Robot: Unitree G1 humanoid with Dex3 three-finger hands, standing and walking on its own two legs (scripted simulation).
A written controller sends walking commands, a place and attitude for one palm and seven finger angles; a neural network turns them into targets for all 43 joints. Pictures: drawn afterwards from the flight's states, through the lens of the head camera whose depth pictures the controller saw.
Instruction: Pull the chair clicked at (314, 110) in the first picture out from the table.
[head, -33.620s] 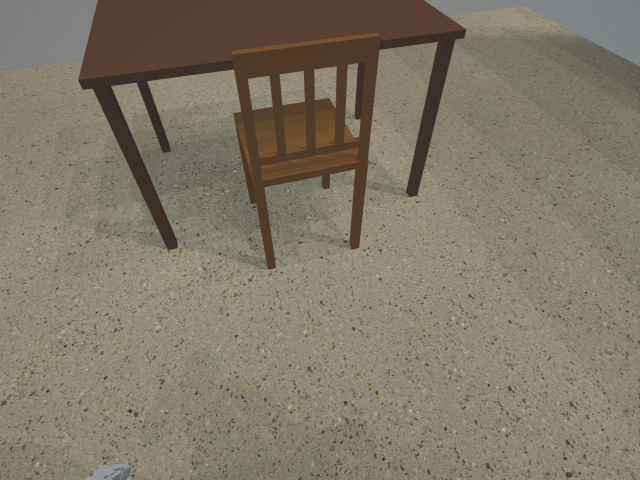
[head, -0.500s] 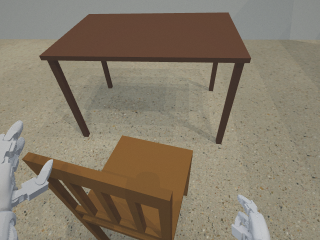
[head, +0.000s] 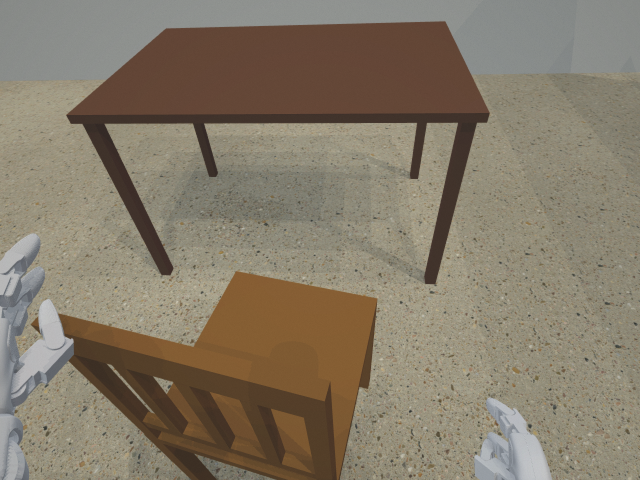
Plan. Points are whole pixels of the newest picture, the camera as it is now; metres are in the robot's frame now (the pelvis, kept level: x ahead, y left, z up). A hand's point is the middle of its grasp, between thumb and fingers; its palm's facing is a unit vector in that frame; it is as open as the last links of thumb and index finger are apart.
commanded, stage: step back with the hand held close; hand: left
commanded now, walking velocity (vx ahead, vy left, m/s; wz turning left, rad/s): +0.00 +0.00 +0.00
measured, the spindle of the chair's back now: (208, 413) +0.24 +0.21 -0.11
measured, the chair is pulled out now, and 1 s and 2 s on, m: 0.59 0.59 0.59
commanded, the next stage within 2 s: stop stepping back and stand still in 1.74 s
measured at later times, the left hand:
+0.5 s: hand (28, 400) +0.14 +0.27 +0.15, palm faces +0.41 -0.77 -0.49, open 7.4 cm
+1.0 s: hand out of the picture +0.10 +0.28 +0.16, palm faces +0.46 -0.77 -0.44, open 7.4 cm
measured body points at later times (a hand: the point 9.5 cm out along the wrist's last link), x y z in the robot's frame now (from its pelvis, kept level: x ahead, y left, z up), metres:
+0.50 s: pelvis -0.06 +0.01 +0.00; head -0.03 +0.00 +0.44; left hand +0.11 +0.31 +0.18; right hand +0.13 -0.22 -0.10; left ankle -0.02 +0.14 -0.74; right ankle -0.05 -0.12 -0.74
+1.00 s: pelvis -0.10 +0.02 -0.02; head -0.07 +0.03 +0.43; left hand +0.07 +0.32 +0.18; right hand +0.08 -0.21 -0.10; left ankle -0.02 +0.14 -0.74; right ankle -0.05 -0.12 -0.74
